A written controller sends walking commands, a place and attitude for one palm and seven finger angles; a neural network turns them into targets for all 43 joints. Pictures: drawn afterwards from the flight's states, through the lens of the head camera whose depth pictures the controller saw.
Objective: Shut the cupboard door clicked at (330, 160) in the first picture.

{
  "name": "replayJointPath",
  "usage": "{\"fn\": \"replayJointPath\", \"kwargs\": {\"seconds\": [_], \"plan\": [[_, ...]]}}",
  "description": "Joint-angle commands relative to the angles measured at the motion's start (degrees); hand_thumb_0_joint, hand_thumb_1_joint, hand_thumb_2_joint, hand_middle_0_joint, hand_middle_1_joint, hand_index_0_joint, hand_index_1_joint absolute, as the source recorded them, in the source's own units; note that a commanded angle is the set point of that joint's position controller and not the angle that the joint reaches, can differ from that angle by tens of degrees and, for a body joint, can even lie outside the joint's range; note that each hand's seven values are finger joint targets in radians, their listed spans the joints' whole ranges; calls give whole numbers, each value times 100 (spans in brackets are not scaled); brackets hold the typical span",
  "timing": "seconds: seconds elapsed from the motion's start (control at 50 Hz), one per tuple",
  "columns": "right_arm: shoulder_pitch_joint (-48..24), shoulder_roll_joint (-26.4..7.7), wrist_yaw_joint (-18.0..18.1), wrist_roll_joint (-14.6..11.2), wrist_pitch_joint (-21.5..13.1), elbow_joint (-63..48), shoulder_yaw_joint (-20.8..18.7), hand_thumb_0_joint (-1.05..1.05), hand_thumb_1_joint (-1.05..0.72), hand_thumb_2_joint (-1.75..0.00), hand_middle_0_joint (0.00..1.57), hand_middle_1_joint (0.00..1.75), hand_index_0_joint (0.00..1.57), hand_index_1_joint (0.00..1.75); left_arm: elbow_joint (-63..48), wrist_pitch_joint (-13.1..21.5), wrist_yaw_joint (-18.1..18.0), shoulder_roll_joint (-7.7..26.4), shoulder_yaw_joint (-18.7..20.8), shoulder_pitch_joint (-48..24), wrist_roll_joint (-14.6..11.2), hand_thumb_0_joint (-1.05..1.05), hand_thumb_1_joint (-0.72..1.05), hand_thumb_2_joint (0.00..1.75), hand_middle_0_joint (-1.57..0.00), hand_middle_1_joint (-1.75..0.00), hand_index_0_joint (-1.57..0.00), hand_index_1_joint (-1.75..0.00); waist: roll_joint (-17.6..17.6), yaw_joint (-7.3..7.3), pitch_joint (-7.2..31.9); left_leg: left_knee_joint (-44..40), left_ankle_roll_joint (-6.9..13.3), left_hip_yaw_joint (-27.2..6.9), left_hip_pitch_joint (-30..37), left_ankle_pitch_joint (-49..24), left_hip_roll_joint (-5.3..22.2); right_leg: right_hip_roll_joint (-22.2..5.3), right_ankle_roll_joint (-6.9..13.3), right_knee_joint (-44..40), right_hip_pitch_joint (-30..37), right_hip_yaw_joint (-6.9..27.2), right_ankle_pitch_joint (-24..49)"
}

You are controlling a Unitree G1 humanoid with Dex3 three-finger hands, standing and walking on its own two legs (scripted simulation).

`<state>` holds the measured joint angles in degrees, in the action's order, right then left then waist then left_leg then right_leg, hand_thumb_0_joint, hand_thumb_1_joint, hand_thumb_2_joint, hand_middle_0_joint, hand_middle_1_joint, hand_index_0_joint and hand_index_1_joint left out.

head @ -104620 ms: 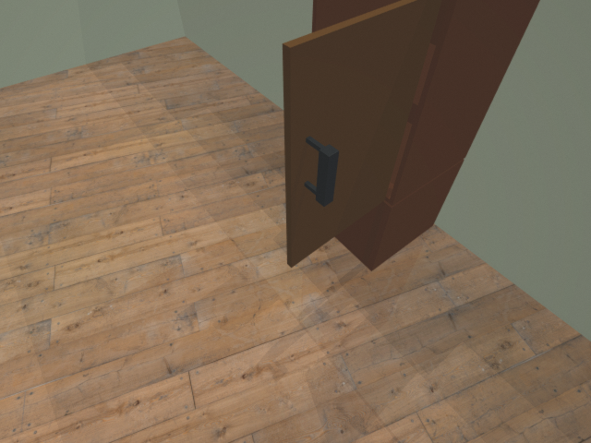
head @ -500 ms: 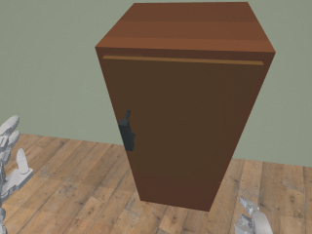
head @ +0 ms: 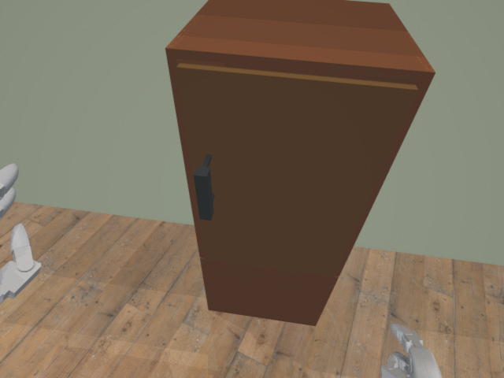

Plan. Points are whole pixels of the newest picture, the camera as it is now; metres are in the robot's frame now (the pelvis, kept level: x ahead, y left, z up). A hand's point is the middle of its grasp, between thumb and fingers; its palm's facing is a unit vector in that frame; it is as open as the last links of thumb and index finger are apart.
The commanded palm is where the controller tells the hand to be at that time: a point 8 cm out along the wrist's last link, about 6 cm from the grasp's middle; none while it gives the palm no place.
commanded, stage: step back with the hand held close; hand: left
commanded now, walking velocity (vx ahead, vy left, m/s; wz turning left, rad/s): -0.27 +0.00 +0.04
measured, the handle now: (207, 187) +0.49 +0.13 +0.01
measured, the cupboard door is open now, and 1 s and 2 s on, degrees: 0 0 0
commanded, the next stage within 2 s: stop stepping back and stand still in 0.74 s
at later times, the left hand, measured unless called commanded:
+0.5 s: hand out of the picture +0.15 +0.28 +0.18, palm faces +0.46 -0.77 -0.43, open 7.4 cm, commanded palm +0.09 +0.31 +0.19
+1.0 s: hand out of the picture -0.01 +0.24 +0.20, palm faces +0.51 -0.75 -0.43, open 7.4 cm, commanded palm -0.02 +0.25 +0.19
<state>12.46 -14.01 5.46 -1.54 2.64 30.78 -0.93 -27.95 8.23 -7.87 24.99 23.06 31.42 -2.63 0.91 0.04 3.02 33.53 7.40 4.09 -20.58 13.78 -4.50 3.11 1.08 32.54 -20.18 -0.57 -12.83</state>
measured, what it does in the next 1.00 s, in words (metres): walks backwards: right foot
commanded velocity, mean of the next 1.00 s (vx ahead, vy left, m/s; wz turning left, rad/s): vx -0.25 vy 0.03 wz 0.02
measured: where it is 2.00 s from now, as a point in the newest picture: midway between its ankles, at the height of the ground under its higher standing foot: outside the picture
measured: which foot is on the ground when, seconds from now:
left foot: down 0.00-0.86, up 0.88-1.00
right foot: down 0.00-0.32, up 0.34-0.74, down 0.76-1.00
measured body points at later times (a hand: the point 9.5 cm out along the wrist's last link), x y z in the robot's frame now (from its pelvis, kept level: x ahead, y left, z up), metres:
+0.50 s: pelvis -0.05 +0.01 -0.01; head -0.05 +0.04 +0.44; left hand +0.12 +0.32 +0.20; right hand +0.12 -0.24 -0.08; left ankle +0.04 +0.04 -0.73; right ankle -0.07 -0.14 -0.72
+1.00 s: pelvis -0.17 -0.05 +0.00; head -0.23 -0.02 +0.45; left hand -0.05 +0.27 +0.22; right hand -0.03 -0.30 -0.07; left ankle -0.12 +0.06 -0.69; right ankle -0.26 -0.14 -0.73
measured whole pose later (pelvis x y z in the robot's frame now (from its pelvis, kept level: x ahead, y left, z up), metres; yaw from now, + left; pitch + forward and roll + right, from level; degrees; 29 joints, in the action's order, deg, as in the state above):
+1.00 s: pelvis -0.17 -0.05 +0.00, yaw -1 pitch +2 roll -1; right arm 17.8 -13.0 4.2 -0.6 -0.6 37.3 -0.6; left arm -29.7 11.7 -8.0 27.0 27.2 36.4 -3.4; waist -1.7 2.1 11.8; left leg 50.2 -1.1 -1.2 -30.4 16.6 0.1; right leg 3.4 2.4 27.8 -6.3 -0.7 -23.3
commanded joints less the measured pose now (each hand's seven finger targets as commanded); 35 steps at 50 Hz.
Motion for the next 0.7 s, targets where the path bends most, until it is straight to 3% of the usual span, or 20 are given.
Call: {"fn": "replayJointPath", "kwargs": {"seconds": [0.0, 0.04, 0.06, 0.08, 0.14, 0.16, 0.2, 0.24, 0.26, 0.28, 0.34, 0.36, 0.4, 0.44, 0.46, 0.48, 0.56, 0.6, 0.66, 0.68], "plan": [[-562, -796, 47, 65, -357, -892, -276, 0, -90, -90, 20, 30, 20, 30, -953, 354, -142, 947, 752, -605, 77, 0, 90, 90, -20, -30, -20, -30, 363, -50, 45, -1945, 23, -2111, -2185, 2390, 1558, -338, -57, 435, 1822, 881, -77], [-546, -814, 44, 89, -376, -893, -287, 0, -90, -90, 20, 30, 20, 30, -915, 355, -121, 890, 717, -751, 136, 0, 90, 90, -20, -30, -20, -30, 383, -55, -90, -2162, 67, -2227, -2551, 2899, 1690, -240, -82, 682, 1931, 736, -286], [-577, -837, 55, 108, -392, -880, -311, 0, -90, -90, 20, 30, 20, 30, -894, 359, -122, 1010, 828, -791, 152, 0, 90, 90, -20, -30, -20, -30, 336, -25, -58, -2232, 82, -2281, -2594, 2947, 1746, -179, -102, 745, 1995, 692, -248], [-571, -791, 50, 105, -399, -887, -298, 0, -90, -90, 20, 30, 20, 30, -940, 369, -101, 884, 708, -826, 162, 0, 90, 90, -20, -30, -20, -30, 267, -54, -72, -2180, 92, -2277, -2637, 2834, 1746, -190, -94, 785, 2012, 673, -134], [-583, -804, 3, 115, -407, -892, -324, 0, -90, -90, 20, 30, 20, 30, -1080, 404, -81, 943, 774, -795, 194, 0, 90, 90, -20, -30, -20, -30, 254, -64, 4, -1949, 111, -2218, -2789, 2728, 1684, -239, -41, 865, 2111, 846, 127], [-614, -842, -11, 129, -431, -878, -361, 0, -90, -90, 20, 30, 20, 30, -1133, 448, -80, 1105, 953, -753, 215, 0, 90, 90, -20, -30, -20, -30, 233, -51, 91, -1886, 129, -2205, -2689, 2653, 1673, -204, -46, 837, 2085, 930, 260], [-568, -799, -43, 140, -420, -845, -339, 0, -90, -90, 20, 30, 20, 30, -1264, 506, -74, 1013, 891, -672, 173, 0, 90, 90, -20, -30, -20, -30, 124, -79, 184, -1745, 39, -2182, -2640, 2448, 1622, -292, 17, 847, 2026, 1061, 312], [-569, -802, -69, 140, -420, -836, -363, 0, -90, -90, 20, 30, 20, 30, -1463, 562, -61, 978, 892, -739, 199, 0, 90, 90, -20, -30, -20, -30, 295, -86, 273, -1685, 73, -2135, -2722, 2650, 1599, -314, 54, 917, 2052, 1137, 142], [-577, -825, -65, 179, -434, -790, -369, 0, -90, -90, 20, 30, 20, 30, -1484, 583, -70, 1116, 1052, -744, 198, 0, 90, 90, -20, -30, -20, -30, 399, -65, 298, -1776, 75, -2172, -2692, 2657, 1671, -242, 34, 987, 2007, 1071, 146], [-587, -755, -67, 173, -444, -784, -348, 0, -90, -90, 20, 30, 20, 30, -1565, 604, -58, 965, 902, -766, 190, 0, 90, 90, -20, -30, -20, -30, 464, -83, 337, -1823, 111, -2219, -2724, 2688, 1725, -207, 22, 1109, 2051, 969, 109], [-577, -744, -65, 227, -488, -715, -368, 0, -90, -90, 20, 30, 20, 30, -1575, 657, -55, 1027, 1043, -774, 179, 0, 90, 90, -20, -30, -20, -30, 595, -75, 315, -2155, 37, -2425, -2871, 2765, 1990, -20, -54, 1437, 2196, 690, -159], [-602, -759, -61, 243, -497, -671, -395, 0, -90, -90, 20, 30, 20, 30, -1505, 666, -61, 1196, 1209, -750, 187, 0, 90, 90, -20, -30, -20, -30, 565, -53, 342, -2180, 110, -2445, -2771, 2666, 2065, 41, -73, 1450, 2118, 672, -252], [-571, -671, -83, 222, -553, -653, -376, 0, -90, -90, 20, 30, 20, 30, -1481, 708, -31, 974, 1000, -665, 104, 0, 90, 90, -20, -30, -20, -30, 388, -95, 245, -2051, -14, -2398, -2229, 2051, 1989, 25, -32, 1089, 1720, 611, -322], [-601, -693, -108, 249, -617, -566, -372, 0, -90, -90, 20, 30, 20, 30, -1392, 754, 10, 868, 895, -641, 96, 0, 90, 90, -20, -30, -20, -30, 524, -109, 183, -2214, -146, -2381, -1962, 1976, 1995, 108, -54, 965, 1529, 517, -617], [-550, -687, -118, 286, -671, -487, -388, 0, -90, -90, 20, 30, 20, 30, -1376, 800, 7, 956, 979, -560, 72, 0, 90, 90, -20, -30, -20, -30, 513, -91, 272, -2188, -163, -2427, -1473, 1324, 2002, 119, -57, 725, 1280, 447, -601], [-565, -626, -140, 272, -719, -456, -348, 0, -90, -90, 20, 30, 20, 30, -1454, 819, 23, 815, 775, -558, 12, 0, 90, 90, -20, -30, -20, -30, 548, -101, 453, -2098, -212, -2341, -963, 707, 1958, 98, -61, 505, 1071, 396, -709], [-567, -642, -221, 261, -904, -308, -358, 0, -90, -90, 20, 30, 20, 30, -1706, 856, 18, 986, 843, -154, -55, 0, 90, 90, -20, -30, -20, -30, 853, -16, 1316, -1810, -392, -2011, 695, -1074, 1856, 168, -101, -82, 585, 230, -1171], [-599, -607, -274, 239, -951, -282, -314, 0, -90, -90, 20, 30, 20, 30, -1945, 865, 46, 990, 802, -69, -114, 0, 90, 90, -20, -30, -20, -30, 954, 21, 1646, -1712, -439, -1856, 1234, -1809, 1788, 215, -126, -301, 505, 131, -1326], [-608, -588, -317, 274, -970, -266, -302, 0, -90, -90, 20, 30, 20, 30, -2123, 858, 56, 1343, 1205, 375, -155, 0, 90, 90, -20, -30, -20, -30, 1076, 84, 2109, -1430, -450, -1594, 1839, -2826, 1640, 228, -185, -762, 552, 25, -985], [-643, -533, -336, 256, -958, -292, -263, 0, -90, -90, 20, 30, 20, 30, -2200, 857, 84, 1242, 1120, 373, -205, 0, 90, 90, -20, -30, -20, -30, 1132, 63, 2150, -1355, -459, -1495, 1959, -3058, 1579, 230, -210, -832, 557, -29, -877]]}}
